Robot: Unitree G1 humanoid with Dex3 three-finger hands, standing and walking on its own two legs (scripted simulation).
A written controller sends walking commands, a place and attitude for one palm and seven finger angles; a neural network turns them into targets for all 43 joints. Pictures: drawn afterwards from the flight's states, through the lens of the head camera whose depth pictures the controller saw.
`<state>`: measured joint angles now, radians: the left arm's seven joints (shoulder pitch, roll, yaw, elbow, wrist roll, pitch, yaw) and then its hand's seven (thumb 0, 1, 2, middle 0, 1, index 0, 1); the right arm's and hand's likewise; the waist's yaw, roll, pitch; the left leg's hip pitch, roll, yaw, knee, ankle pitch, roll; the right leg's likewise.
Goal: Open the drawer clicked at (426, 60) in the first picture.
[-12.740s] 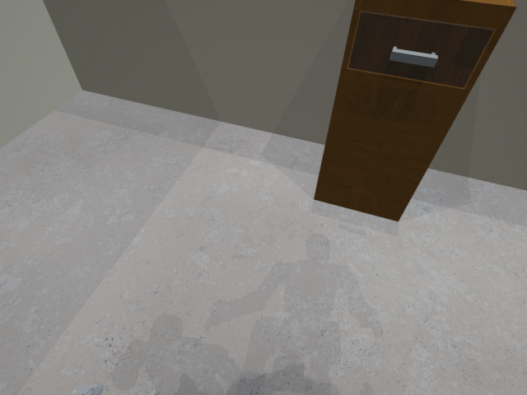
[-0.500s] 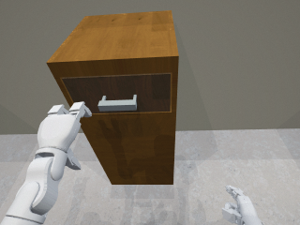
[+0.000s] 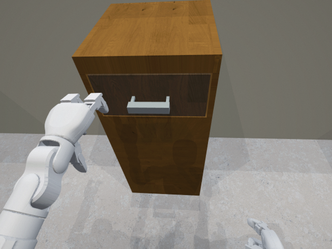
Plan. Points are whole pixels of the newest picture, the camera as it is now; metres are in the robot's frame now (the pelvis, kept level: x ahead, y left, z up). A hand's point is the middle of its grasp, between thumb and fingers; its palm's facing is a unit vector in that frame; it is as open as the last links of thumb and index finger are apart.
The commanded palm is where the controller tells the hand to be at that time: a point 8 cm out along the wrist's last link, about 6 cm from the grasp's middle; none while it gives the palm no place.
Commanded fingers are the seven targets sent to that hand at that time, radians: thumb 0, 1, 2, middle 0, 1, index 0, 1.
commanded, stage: raise the hand with hooked fingers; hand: left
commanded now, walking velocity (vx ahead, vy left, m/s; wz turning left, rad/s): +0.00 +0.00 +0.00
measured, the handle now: (149, 103) +0.53 +0.14 +0.03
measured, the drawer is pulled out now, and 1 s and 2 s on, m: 0.00 0.00 0.00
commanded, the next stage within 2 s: move the hooked fingers above the handle in 0.10 s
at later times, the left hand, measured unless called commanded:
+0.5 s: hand (95, 126) +0.34 +0.22 +0.13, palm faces +0.07 -0.06 -1.00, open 13.9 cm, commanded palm +0.31 +0.22 +0.19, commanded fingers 0.00 -0.50 0.30 -0.30 -1.20 -0.30 -1.20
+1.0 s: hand (116, 115) +0.40 +0.19 +0.11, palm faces +0.04 -0.06 -1.00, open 13.9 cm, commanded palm +0.37 +0.19 +0.18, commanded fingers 0.00 -0.50 0.30 -0.30 -1.20 -0.30 -1.20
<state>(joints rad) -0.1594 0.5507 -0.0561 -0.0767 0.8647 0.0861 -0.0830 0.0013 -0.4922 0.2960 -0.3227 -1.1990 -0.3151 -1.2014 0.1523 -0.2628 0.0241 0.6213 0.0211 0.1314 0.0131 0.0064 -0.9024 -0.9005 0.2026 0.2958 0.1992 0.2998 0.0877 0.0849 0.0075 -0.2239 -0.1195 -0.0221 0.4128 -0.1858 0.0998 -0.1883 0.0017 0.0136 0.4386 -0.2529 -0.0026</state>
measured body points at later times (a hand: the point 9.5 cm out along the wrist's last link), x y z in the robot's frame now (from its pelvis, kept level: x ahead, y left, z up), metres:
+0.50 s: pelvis +0.00 -0.03 +0.00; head +0.02 -0.06 +0.45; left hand +0.33 +0.22 +0.18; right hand +0.21 -0.24 -0.11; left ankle +0.02 +0.05 -0.74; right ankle -0.01 -0.13 -0.74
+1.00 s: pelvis +0.03 -0.05 -0.01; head +0.05 -0.08 +0.44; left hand +0.39 +0.19 +0.17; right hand +0.19 -0.29 -0.13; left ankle +0.02 +0.05 -0.74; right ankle -0.01 -0.13 -0.74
